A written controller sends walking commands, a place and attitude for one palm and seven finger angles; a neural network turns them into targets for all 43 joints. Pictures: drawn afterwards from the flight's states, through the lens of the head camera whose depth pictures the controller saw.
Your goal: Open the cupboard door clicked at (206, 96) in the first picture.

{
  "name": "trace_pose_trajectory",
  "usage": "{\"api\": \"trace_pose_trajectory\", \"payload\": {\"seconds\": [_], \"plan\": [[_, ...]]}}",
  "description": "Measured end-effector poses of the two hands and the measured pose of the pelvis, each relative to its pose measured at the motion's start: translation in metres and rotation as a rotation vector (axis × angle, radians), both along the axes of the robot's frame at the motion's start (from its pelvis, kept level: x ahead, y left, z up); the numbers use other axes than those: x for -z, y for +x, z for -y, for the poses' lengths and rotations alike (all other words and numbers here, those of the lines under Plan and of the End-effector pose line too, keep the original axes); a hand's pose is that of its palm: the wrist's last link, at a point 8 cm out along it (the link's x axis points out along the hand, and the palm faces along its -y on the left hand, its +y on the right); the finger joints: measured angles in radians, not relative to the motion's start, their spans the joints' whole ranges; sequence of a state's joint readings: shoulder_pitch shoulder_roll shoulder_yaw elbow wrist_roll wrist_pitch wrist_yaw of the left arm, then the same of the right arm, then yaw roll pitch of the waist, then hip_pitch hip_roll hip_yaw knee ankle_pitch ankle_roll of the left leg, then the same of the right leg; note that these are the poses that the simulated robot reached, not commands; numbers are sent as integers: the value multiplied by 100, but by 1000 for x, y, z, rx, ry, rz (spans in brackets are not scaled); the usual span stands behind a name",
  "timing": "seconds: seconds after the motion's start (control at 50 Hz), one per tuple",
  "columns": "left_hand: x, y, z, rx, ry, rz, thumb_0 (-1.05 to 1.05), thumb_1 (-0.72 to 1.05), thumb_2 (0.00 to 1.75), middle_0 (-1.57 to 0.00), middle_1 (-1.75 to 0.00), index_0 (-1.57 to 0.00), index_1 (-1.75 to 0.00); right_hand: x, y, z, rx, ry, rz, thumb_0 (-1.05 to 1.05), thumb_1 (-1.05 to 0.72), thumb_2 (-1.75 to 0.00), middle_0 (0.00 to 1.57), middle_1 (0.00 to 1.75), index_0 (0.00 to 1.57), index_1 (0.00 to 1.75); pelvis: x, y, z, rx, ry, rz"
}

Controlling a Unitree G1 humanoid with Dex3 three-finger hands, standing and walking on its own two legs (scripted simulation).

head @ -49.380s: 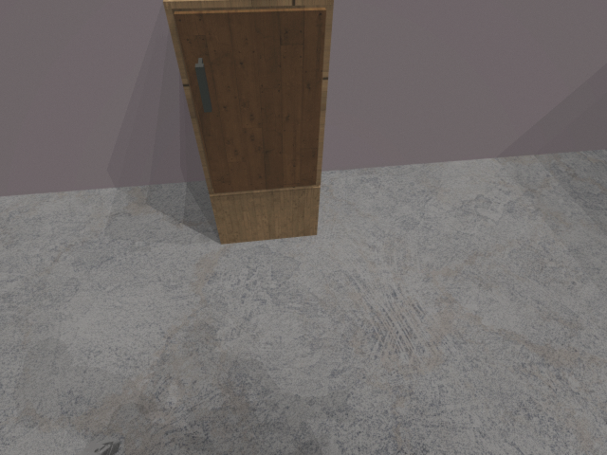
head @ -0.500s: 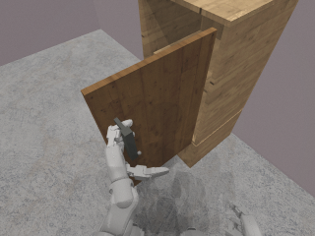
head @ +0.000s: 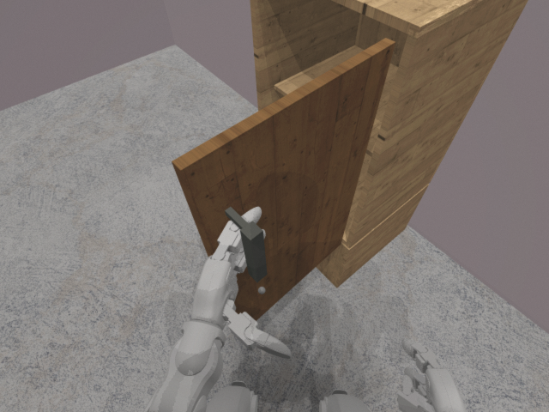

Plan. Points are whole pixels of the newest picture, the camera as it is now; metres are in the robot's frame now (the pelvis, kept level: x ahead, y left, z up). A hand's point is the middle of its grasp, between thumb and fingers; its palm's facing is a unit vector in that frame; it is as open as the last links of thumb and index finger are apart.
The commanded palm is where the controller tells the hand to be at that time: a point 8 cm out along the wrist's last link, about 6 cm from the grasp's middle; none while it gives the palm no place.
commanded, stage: slide the hand sideways off the handle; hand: left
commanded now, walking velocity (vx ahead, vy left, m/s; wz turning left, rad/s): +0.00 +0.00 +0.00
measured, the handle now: (245, 245) +0.34 +0.06 +0.05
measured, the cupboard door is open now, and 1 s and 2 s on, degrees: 93 92 92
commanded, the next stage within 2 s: draw the hand back to the body in 0.96 s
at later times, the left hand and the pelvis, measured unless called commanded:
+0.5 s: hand (230, 315) +0.24 +0.07 +0.05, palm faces -0.07 -1.00 +0.01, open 16.2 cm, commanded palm +0.21 +0.13 +0.05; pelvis +0.01 +0.00 -0.01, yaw -1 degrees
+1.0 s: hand (190, 342) +0.21 +0.12 +0.05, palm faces -0.05 -1.00 -0.02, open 16.3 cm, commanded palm +0.18 +0.17 +0.05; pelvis +0.01 -0.01 -0.02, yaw +0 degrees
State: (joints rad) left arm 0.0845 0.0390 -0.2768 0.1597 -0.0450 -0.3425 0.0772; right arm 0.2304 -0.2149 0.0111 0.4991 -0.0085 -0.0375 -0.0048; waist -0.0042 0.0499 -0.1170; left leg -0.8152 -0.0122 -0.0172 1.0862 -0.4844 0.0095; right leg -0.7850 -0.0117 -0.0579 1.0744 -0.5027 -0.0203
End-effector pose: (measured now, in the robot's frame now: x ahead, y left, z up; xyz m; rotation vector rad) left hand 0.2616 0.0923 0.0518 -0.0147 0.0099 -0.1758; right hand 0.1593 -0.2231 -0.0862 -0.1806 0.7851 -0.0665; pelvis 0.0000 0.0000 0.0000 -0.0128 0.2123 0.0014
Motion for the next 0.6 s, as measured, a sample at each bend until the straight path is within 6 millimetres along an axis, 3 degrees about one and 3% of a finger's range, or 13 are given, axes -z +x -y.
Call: {"api": "trace_pose_trajectory", "payload": {"seconds": [0.16, 0.46, 0.6], "plan": [[1, -3, -1, -52, -14, 6, -2, -50, 30, -16, -31, -18, -33, -3, -1, -4, 3, -2, 12, 1, -91, -89, 20, 30, 20, 30, 4, 1, -5, 17, 6, -14], [-3, -38, -32, -108, 1, -8, -2, -50, 30, -17, -31, -18, -31, -6, 18, -9, -16, 8, 53, 1, -90, -89, 20, 30, 20, 30, 7, 10, -2, 13, 1, -21], [0, -45, -44, -92, 22, -9, -2, -50, 30, -18, -31, -18, -31, -5, 27, -3, -20, -7, 73, 1, -90, -89, 20, 30, 20, 30, 11, 11, 2, 9, 0, -33]]}}
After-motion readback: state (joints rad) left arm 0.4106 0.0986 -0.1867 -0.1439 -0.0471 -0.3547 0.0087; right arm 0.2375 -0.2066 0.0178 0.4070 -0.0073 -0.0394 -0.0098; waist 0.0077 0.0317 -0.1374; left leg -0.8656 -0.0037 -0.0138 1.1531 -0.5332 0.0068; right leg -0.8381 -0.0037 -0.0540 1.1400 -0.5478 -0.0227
